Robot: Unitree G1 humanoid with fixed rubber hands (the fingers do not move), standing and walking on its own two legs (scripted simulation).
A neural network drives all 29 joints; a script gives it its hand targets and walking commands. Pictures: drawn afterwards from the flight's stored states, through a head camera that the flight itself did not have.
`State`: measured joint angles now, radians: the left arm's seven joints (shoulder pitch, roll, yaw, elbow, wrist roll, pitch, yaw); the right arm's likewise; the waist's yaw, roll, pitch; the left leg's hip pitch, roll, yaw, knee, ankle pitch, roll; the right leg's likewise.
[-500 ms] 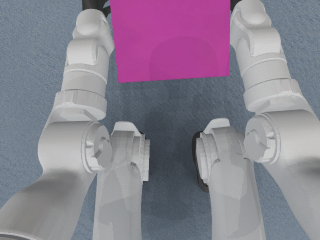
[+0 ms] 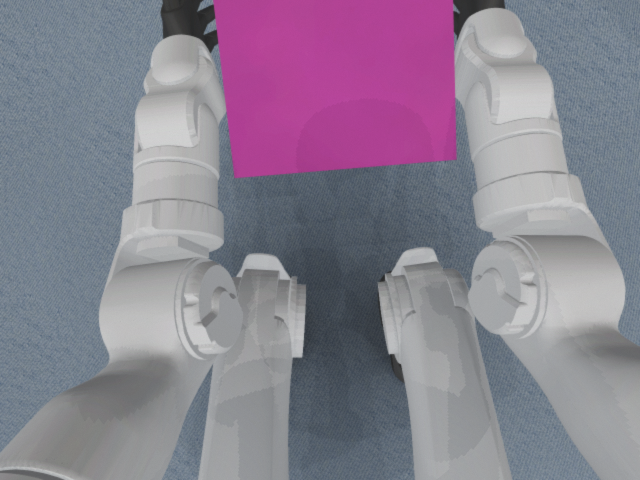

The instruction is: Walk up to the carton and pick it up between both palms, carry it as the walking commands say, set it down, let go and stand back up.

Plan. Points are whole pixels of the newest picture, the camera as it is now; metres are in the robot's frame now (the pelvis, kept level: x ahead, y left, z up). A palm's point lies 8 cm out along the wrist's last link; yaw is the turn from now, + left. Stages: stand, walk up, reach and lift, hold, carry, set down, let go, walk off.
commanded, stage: reach and lift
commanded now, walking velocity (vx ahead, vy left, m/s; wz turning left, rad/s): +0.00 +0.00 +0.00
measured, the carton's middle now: (332, 53) +0.54 +0.00 -0.19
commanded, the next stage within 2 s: none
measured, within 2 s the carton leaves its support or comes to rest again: neither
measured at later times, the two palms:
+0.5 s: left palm (158, 31) +0.52 +0.13 -0.05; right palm out of the picture +0.52 -0.14 -0.04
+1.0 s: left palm (106, 20) +0.49 +0.13 +0.03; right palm out of the picture +0.50 -0.14 +0.03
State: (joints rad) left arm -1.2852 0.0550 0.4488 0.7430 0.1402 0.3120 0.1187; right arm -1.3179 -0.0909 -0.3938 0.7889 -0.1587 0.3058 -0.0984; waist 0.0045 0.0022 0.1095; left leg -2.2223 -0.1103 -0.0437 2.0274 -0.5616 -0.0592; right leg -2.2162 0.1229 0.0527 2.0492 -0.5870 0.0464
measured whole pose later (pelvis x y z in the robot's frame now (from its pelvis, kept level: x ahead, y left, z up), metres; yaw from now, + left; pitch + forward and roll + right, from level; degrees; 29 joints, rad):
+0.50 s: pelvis +0.00 +0.00 +0.05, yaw +0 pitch +44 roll +1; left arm -1.18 0.01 0.47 0.72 0.16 0.33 0.11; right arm -1.22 -0.05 -0.42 0.76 -0.18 0.33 -0.09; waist 0.01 0.00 -0.01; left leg -2.09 -0.12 -0.06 1.86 -0.53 -0.06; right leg -2.09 0.13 0.07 1.88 -0.55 0.04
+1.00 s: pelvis +0.00 +0.00 +0.10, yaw +0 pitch +41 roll +1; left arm -1.07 -0.04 0.49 0.69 0.20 0.35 0.10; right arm -1.11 0.00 -0.44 0.75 -0.21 0.34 -0.08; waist 0.01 0.00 -0.09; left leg -1.92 -0.13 -0.08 1.70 -0.50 -0.06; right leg -1.92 0.14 0.09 1.72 -0.52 0.04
